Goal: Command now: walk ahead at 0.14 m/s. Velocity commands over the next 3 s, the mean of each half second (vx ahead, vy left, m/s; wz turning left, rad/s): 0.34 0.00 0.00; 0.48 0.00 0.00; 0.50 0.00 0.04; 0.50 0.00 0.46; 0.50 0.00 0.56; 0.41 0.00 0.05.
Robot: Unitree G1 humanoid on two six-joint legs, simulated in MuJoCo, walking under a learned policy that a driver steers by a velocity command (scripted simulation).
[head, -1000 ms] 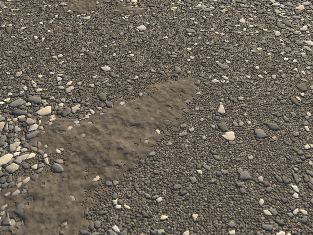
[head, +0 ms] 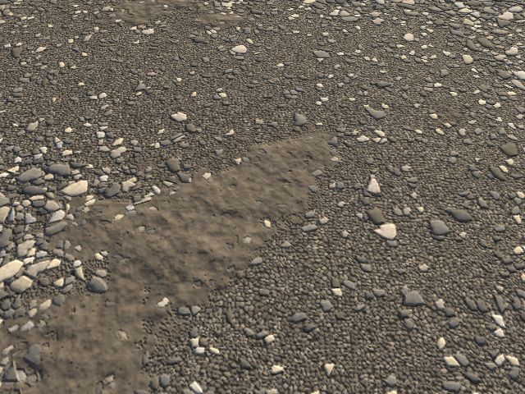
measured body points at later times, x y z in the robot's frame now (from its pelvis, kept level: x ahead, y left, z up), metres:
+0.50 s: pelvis +0.16 -0.02 +0.01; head +0.18 -0.03 +0.46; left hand +0.05 +0.20 -0.13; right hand +0.34 -0.26 -0.11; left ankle +0.31 +0.13 -0.68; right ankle +0.03 -0.12 -0.73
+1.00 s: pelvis +0.45 +0.03 +0.01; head +0.46 +0.03 +0.46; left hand +0.60 +0.28 -0.10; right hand +0.43 -0.23 -0.13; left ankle +0.41 +0.11 -0.73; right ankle +0.61 -0.16 -0.66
